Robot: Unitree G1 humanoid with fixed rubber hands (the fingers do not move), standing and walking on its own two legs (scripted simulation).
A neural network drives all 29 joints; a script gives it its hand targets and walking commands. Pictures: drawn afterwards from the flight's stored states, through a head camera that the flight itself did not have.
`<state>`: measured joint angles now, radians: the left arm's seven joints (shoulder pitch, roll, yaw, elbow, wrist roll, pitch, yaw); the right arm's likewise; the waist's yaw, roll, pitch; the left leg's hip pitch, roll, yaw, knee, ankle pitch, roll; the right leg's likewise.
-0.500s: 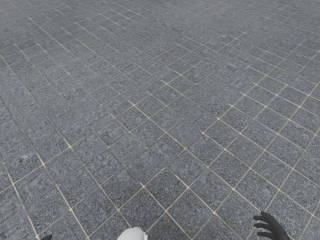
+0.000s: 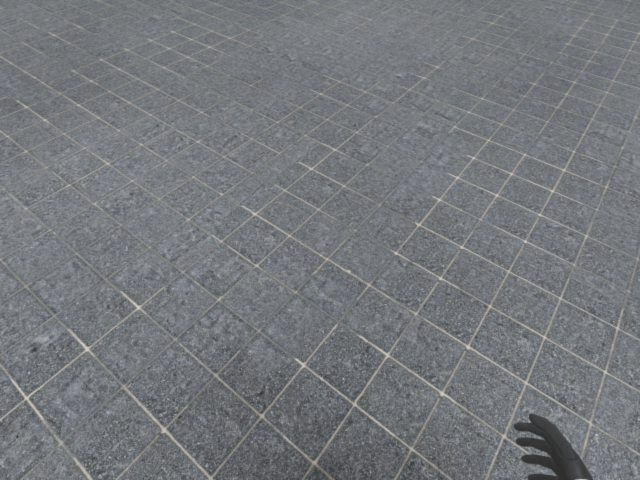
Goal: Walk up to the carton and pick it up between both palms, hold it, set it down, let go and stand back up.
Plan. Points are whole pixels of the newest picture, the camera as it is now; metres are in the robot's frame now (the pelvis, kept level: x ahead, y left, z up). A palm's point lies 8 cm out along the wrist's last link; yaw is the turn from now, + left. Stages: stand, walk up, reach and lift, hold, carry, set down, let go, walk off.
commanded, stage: walk up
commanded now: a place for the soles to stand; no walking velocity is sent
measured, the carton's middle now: out of the picture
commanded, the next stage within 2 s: none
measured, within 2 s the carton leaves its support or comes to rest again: neither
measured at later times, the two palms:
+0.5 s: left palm out of the picture +0.04 +0.50 -0.10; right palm out of the picture -0.09 -0.11 -0.07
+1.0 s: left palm out of the picture +0.09 +0.47 -0.09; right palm out of the picture -0.25 -0.02 -0.11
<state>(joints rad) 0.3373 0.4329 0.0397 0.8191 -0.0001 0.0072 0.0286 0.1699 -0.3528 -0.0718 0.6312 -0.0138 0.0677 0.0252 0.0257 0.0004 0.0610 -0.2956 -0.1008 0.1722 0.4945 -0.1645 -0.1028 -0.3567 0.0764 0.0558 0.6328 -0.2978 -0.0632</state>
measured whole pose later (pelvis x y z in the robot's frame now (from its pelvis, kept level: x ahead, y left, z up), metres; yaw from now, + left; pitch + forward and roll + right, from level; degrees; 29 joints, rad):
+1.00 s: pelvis -0.19 +0.28 -0.01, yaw -30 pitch -3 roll +1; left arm 0.12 0.39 0.06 0.69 0.00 0.08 -0.05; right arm 0.26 -0.34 -0.05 0.68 -0.01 0.07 0.00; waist 0.01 -0.01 0.11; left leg -0.32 -0.01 -0.07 0.99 -0.52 0.00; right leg -0.39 0.12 0.13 0.48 -0.03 -0.05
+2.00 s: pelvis -0.31 +0.42 +0.01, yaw -71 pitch -3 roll -2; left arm 0.19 0.40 0.05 0.63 0.01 0.09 -0.14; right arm 0.28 -0.40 -0.11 0.71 -0.01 0.00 -0.04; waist -0.03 -0.02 0.02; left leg -0.18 0.07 0.17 0.46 -0.25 0.04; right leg -0.50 0.04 0.19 0.93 -0.22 0.02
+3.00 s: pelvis -0.42 +0.45 -0.02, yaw -111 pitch +1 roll +1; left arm 0.25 0.41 0.07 0.66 0.02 0.06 -0.15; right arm 0.32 -0.44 -0.12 0.71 -0.01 -0.04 -0.03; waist -0.01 0.04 0.02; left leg -0.37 0.20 0.22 0.84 -0.46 0.00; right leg -0.44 -0.04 0.10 0.69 -0.28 0.02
